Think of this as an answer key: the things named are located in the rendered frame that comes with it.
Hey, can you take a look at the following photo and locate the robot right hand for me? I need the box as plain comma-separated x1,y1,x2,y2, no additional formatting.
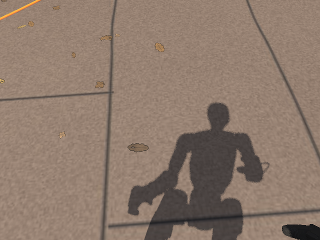
282,224,320,240

